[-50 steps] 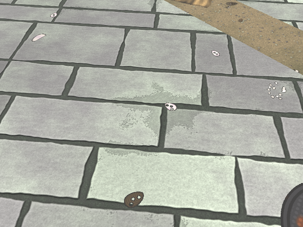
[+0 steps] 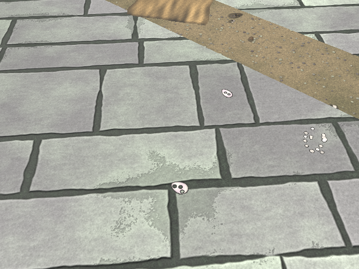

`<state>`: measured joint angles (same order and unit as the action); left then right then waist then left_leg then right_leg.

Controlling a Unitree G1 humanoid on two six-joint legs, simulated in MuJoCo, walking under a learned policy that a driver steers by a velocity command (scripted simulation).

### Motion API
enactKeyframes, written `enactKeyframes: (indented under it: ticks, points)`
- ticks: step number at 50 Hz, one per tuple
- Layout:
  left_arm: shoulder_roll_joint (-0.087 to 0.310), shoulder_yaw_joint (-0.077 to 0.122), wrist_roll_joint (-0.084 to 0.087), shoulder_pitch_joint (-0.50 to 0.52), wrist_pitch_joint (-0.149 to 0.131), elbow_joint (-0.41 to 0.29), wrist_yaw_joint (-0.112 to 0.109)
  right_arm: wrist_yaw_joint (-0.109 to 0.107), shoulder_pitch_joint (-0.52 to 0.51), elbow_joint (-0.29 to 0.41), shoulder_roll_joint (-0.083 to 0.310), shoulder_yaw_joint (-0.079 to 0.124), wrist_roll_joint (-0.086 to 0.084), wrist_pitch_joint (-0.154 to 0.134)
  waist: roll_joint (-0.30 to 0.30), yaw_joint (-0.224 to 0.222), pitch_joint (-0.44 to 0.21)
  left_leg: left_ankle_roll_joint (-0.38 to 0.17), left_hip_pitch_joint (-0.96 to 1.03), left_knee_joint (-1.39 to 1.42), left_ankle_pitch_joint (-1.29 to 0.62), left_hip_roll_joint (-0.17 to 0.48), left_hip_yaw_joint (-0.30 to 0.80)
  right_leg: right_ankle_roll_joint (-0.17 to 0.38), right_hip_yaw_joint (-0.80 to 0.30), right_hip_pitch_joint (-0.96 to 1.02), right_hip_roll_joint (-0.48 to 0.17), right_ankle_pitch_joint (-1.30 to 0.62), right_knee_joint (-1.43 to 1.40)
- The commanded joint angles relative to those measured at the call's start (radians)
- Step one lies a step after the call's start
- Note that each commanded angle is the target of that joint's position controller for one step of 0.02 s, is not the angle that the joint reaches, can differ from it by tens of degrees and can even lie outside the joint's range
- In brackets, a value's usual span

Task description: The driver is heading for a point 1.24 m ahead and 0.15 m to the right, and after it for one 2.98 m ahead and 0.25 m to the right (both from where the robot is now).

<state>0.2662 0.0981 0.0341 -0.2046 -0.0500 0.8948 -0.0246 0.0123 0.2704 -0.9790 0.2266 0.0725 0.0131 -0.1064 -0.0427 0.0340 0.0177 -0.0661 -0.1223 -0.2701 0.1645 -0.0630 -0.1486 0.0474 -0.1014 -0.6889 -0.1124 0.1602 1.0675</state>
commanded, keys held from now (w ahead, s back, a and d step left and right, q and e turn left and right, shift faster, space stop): w+e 0.36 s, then w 0.08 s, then w+q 0.26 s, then q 0.30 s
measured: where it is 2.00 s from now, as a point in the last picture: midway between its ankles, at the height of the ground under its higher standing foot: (211, 228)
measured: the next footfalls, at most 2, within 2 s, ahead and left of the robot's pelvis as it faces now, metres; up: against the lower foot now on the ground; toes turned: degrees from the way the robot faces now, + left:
right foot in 0.28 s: +0.33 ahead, -0.16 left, +0.00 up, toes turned -13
left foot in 0.82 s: +0.69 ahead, -0.03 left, +0.00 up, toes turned -7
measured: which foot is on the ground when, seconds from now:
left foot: down 0.00-0.30, up 0.32-0.80, down 0.82-1.00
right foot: up 0.00-0.26, down 0.28-0.82, up 0.84-1.00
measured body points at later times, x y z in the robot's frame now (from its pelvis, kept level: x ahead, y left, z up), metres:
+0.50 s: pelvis +0.29 -0.09 +0.00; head +0.32 -0.11 +0.45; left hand +0.44 +0.15 -0.12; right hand +0.36 -0.39 -0.11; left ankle +0.35 +0.08 -0.66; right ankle +0.29 -0.16 -0.74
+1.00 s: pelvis +0.56 -0.09 -0.01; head +0.62 -0.08 +0.43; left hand +0.72 +0.18 -0.13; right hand +0.68 -0.37 -0.12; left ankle +0.65 -0.03 -0.74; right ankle +0.51 -0.24 -0.65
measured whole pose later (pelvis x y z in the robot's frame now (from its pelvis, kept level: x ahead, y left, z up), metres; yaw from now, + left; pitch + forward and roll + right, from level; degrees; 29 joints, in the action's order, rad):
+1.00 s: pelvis +0.56 -0.09 -0.01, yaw -3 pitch +3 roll +0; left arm 0.30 0.04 -0.01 -0.15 -0.05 0.74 -0.03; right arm 0.02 0.16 -0.73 0.30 0.06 0.00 -0.04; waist -0.01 0.01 0.07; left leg -0.09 -0.42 -0.46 0.09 -0.10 0.03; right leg -0.05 -0.07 -0.55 -0.02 0.46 1.20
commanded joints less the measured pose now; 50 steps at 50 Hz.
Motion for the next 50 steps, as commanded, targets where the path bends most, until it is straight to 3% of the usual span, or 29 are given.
enactKeyframes:
  ticks: [1,5,9,12,13,14,15,16,17,18,19,20,21,23,26,30,35,37,38,39,40,41,42,43,44,45,46,48,50]
  points:
    - [0.025,0.004,-0.009,-0.023,-0.002,-0.045,0.013,-0.015,-0.071,0.061,0.115,0.015,0.005,-0.017,0.081,-0.044,0.03,-0.12,-0.039,0.172,-0.167,0.297,0.133,-0.009,-0.045,-0.041,-0.02,-0.174,-0.11]
    - [0.002,-0.02,-0.015,0.137,-0.011,-0.102,0.042,-0.027,-0.013,0.046,0.144,0.013,-0.007,-0.01,0.068,0.008,0.067,-0.093,-0.003,0.176,-0.199,0.284,0.027,-0.005,0.061,0.001,-0.003,-0.302,-0.325]
    - [0.008,-0.034,-0.012,0.254,-0.011,-0.172,0.071,-0.029,0.068,0.023,0.179,0.022,-0.021,0.018,0.064,0.046,0.095,-0.085,0.189,0.101,-0.282,0.338,-0.01,0.016,0.115,-0.066,0.013,-0.181,-0.424]
    - [0.056,-0.017,-0.009,0.214,-0.007,-0.204,0.091,-0.036,0.045,0.04,0.222,0.034,-0.028,0.042,0.12,-0.012,0.027,-0.055,0.253,-0.072,-0.716,0.356,-0.051,0.066,0.201,0.076,0.09,-0.003,-0.438]
    - [0.089,0.001,-0.006,0.117,-0.005,-0.188,0.093,-0.042,0.031,0.05,0.234,0.038,-0.027,0.052,0.141,-0.071,-0.034,-0.041,0.241,-0.217,-0.87,0.347,-0.07,0.091,0.228,0.208,0.136,0.037,-0.439]
    - [0.148,0.033,-0.002,-0.055,-0.005,-0.144,0.085,-0.047,0.015,0.062,0.229,0.034,-0.028,0.058,0.126,-0.16,-0.12,-0.008,0.154,-0.438,-0.871,0.308,-0.094,0.131,0.226,0.451,0.181,-0.017,-0.505]
    - [0.257,0.071,-0.005,-0.221,0.004,-0.111,0.061,-0.048,0.03,0.094,0.197,0.019,-0.01,0.049,-0.015,-0.208,-0.235,0.041,-0.122,-0.775,-0.527,0.258,-0.098,0.203,-0.046,0.786,0.021,-0.037,-0.522]
    - [0.323,0.074,0.001,-0.176,-0.002,-0.139,0.057,-0.028,0.09,0.149,0.062,-0.023,-0.002,0.01,-0.236,-0.096,-0.349,0.105,-0.555,-1.141,0.362,0.012,0.042,0.413,-0.664,1.094,-0.223,0.134,-0.695]
    - [0.242,0.047,-0.02,-0.216,-0.006,-0.146,0.056,-0.008,-0.015,0.17,0.159,-0.004,-0.04,-0.041,-0.121,-0.164,-0.405,0.071,-0.666,-1.197,0.373,0.043,0.249,0.386,-0.719,1.136,-0.23,0.138,-0.784]
    - [0.183,0.032,-0.026,-0.181,-0.014,-0.144,0.052,-0.002,-0.095,0.199,0.175,0.0,-0.067,-0.059,-0.081,-0.161,-0.279,0.044,-0.725,-1.163,0.302,0.091,0.244,0.334,-0.547,1.051,-0.191,0.044,-0.767]
    - [0.141,0.02,-0.021,-0.105,-0.023,-0.153,0.053,-0.007,-0.091,0.187,0.161,-0.003,-0.056,-0.061,0.036,-0.104,-0.183,0.036,-0.678,-1.053,0.223,0.148,0.238,0.291,-0.395,0.881,-0.148,-0.092,-0.765]
    - [0.1,0.007,-0.022,-0.036,-0.027,-0.169,0.05,-0.015,-0.089,0.172,0.172,0.007,-0.032,-0.051,0.055,-0.067,-0.143,0.043,-0.597,-0.957,0.184,0.186,0.228,0.26,-0.296,0.746,-0.115,-0.203,-0.773]
    - [0.08,-0.004,-0.032,0.001,-0.028,-0.183,0.047,-0.014,-0.069,0.167,0.169,0.011,-0.026,-0.034,0.046,-0.037,-0.115,0.05,-0.531,-0.923,0.163,0.204,0.227,0.254,-0.248,0.653,-0.092,-0.258,-0.799]
    - [0.092,-0.005,-0.033,-0.003,-0.034,-0.177,0.043,-0.01,-0.04,0.161,0.139,0.008,-0.018,-0.006,0.036,-0.011,-0.096,0.074,-0.486,-0.852,0.133,0.211,0.205,0.258,-0.193,0.567,-0.082,-0.332,-0.839]
    - [0.127,0.001,-0.032,-0.042,-0.042,-0.152,0.029,-0.012,-0.112,0.181,0.117,-0.001,-0.014,0.015,0.014,-0.031,-0.037,0.101,-0.541,-0.702,-0.022,0.218,0.182,0.236,-0.083,0.526,-0.065,-0.372,-0.891]
    - [0.132,-0.006,-0.036,-0.068,-0.048,-0.127,0.024,0.0,-0.217,0.203,0.103,-0.013,-0.025,0.011,-0.011,-0.081,0.002,0.075,-0.495,-0.432,-0.307,0.183,0.154,0.162,0.043,0.522,-0.019,-0.263,-0.923]
    - [0.148,-0.002,-0.035,-0.121,-0.046,-0.075,0.023,0.027,-0.317,0.25,0.113,-0.02,-0.039,0.007,-0.005,-0.121,0.057,0.028,-0.569,-0.304,-0.291,0.142,0.163,0.141,0.077,0.709,-0.098,-0.259,-0.907]
    - [0.152,-0.002,-0.037,-0.096,-0.028,-0.074,0.013,0.045,-0.311,0.263,0.117,-0.019,-0.028,0.001,-0.008,-0.101,0.052,0.004,-0.557,-0.269,-0.209,0.11,0.138,0.114,0.11,0.77,-0.109,-0.49,-0.815]
    - [0.167,0.001,-0.036,-0.073,-0.019,-0.083,0.004,0.052,-0.274,0.263,0.136,-0.011,-0.021,0.0,-0.032,-0.076,0.017,-0.008,-0.501,-0.27,-0.163,0.079,0.109,0.096,0.125,0.788,-0.104,-0.676,-0.74]
    - [0.18,0.004,-0.036,-0.057,-0.01,-0.093,-0.005,0.054,-0.203,0.251,0.164,0.002,-0.016,0.0,-0.057,-0.043,-0.041,-0.019,-0.414,-0.275,-0.13,0.04,0.078,0.076,0.134,0.801,-0.091,-0.843,-0.641]
    - [0.183,0.002,-0.036,-0.033,0.002,-0.104,-0.014,0.053,-0.068,0.217,0.198,0.023,-0.016,0.0,-0.051,0.026,-0.111,-0.037,-0.254,-0.234,-0.165,-0.004,0.056,0.045,0.162,0.769,-0.056,-0.911,-0.465]
    - [0.174,-0.005,-0.042,-0.042,0.002,-0.121,-0.02,0.041,0.045,0.204,0.254,0.044,-0.013,0.002,0.009,0.078,-0.188,-0.082,-0.02,-0.212,-0.392,0.061,0.161,-0.009,0.188,0.613,-0.006,-0.712,-0.215]
    - [0.077,-0.035,-0.078,-0.152,-0.015,-0.151,-0.009,0.027,0.077,0.22,0.347,0.057,-0.002,0.011,0.274,0.001,-0.324,-0.243,0.346,-0.309,-0.823,0.33,0.529,-0.089,0.189,0.246,0.157,0.125,0.185]
    - [0.085,-0.048,-0.061,-0.207,-0.038,-0.144,0.008,0.027,0.089,0.24,0.308,0.043,0.0,0.015,0.279,0.017,-0.525,-0.385,0.546,-0.216,-0.824,0.457,0.852,-0.104,0.008,0.058,0.236,0.52,0.402]
    - [0.161,-0.031,-0.026,-0.128,-0.046,-0.152,0.02,0.023,0.044,0.268,0.264,0.039,-0.007,0.03,0.153,0.051,-0.475,-0.33,0.465,-0.193,-0.683,0.4,0.728,-0.086,-0.055,0.018,0.157,0.446,0.417]
    - [0.165,-0.031,-0.018,-0.044,-0.043,-0.181,0.017,0.017,-0.023,0.284,0.227,0.029,-0.023,0.041,0.079,0.04,-0.329,-0.282,0.312,-0.167,-0.583,0.351,0.614,-0.08,-0.022,-0.014,0.115,0.376,0.352]
    - [0.159,-0.028,-0.03,-0.002,-0.031,-0.185,0.006,0.013,-0.068,0.294,0.204,0.021,-0.03,0.051,0.003,0.012,-0.209,-0.251,0.133,-0.126,-0.543,0.31,0.542,-0.088,0.002,-0.005,0.084,0.336,0.284]
    - [0.156,-0.021,-0.041,-0.02,0.002,-0.205,-0.01,0.005,-0.104,0.311,0.201,0.019,-0.013,0.064,0.057,-0.049,-0.133,-0.231,-0.096,-0.065,-0.489,0.254,0.492,-0.096,0.009,0.111,0.063,0.292,0.171]
    - [0.118,-0.03,-0.046,-0.064,0.015,-0.203,-0.021,0.0,-0.119,0.324,0.217,0.027,-0.006,0.067,0.105,-0.072,-0.136,-0.227,-0.175,-0.059,-0.565,0.218,0.439,-0.115,0.03,0.155,0.073,0.263,0.066]
Velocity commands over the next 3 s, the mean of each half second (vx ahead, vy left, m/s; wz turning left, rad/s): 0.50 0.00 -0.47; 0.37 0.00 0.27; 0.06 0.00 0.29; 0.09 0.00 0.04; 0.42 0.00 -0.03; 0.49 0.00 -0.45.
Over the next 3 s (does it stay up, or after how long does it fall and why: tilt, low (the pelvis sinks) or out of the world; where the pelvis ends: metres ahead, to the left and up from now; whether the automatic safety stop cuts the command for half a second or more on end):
stays up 1.16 -0.08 -0.02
